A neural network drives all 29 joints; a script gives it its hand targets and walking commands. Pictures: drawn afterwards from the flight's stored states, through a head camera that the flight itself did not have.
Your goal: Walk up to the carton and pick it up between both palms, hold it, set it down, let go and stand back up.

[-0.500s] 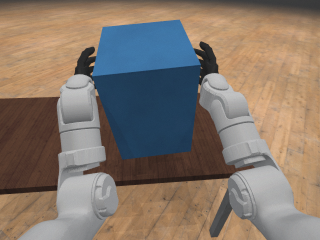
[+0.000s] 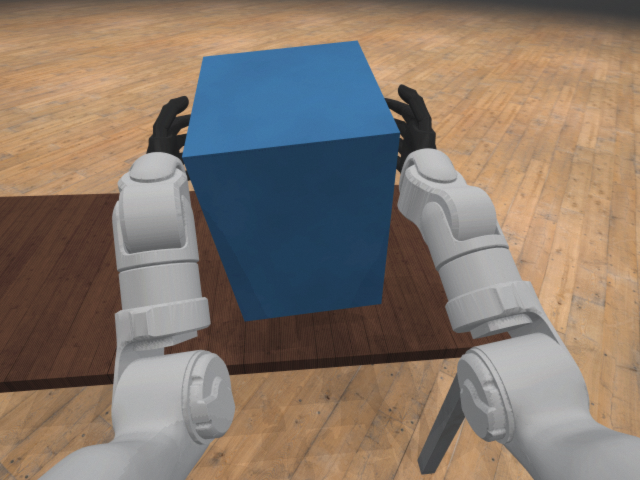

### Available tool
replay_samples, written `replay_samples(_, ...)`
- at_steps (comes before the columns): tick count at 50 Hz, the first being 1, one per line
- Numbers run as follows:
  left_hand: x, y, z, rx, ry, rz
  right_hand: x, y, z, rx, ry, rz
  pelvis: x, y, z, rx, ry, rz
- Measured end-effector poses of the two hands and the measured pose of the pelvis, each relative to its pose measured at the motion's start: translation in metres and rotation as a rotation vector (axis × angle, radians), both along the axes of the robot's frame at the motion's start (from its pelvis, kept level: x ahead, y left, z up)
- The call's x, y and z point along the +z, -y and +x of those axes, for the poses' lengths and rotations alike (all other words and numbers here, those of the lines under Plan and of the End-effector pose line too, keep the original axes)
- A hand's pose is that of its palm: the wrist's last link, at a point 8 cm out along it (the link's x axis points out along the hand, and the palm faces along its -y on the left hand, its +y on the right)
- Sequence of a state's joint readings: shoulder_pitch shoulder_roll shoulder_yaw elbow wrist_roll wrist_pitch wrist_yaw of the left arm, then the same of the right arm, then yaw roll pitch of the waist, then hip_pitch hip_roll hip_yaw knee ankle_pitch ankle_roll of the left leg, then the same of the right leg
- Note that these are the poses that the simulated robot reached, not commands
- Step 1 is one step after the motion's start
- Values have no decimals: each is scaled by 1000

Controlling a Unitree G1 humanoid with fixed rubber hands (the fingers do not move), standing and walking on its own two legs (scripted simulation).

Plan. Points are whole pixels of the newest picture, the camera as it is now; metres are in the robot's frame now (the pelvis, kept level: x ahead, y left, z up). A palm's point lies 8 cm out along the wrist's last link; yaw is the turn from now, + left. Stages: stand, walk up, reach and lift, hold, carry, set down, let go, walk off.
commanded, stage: hold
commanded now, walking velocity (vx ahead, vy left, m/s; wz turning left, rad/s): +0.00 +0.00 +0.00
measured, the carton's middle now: (298, 188) +0.39 +0.01 +0.22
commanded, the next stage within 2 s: none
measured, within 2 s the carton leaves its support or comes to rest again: neither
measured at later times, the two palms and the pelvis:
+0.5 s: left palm (165, 167) +0.36 +0.15 +0.27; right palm (417, 160) +0.36 -0.12 +0.27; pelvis -0.01 +0.00 +0.00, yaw +0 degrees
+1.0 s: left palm (168, 165) +0.37 +0.15 +0.27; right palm (415, 157) +0.37 -0.12 +0.27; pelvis +0.00 +0.00 +0.00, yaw +0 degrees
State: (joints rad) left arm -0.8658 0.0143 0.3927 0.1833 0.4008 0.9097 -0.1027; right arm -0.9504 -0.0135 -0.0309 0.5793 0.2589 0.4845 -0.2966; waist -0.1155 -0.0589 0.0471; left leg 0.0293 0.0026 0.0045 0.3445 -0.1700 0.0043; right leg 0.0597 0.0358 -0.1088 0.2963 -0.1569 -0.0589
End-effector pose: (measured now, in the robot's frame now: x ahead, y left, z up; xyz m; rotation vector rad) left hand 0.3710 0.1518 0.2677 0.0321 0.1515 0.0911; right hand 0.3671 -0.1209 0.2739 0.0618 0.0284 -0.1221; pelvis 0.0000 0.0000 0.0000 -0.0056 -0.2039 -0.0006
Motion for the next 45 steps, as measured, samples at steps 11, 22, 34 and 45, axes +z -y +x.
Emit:
replay_samples(11, 0, 2, -2, -4, 6, 5, -2, 2, -4, -4, 5, 9, 0, -2, 0, -1, 10, -1)
replay_samples(22, 1, 1, -7, 4, 0, 1, -3, 1, -6, 0, -2, 6, 0, -1, -4, -5, 12, 1)
replay_samples(34, 5, 1, -2, 3, -9, -2, 0, 1, -3, -3, -12, 2, 0, 2, -7, 2, -3, 4)
replay_samples(45, 3, -1, 1, 6, 3, -3, 1, -1, 1, 2, -3, -3, 0, 3, -2, 9, -1, 2)
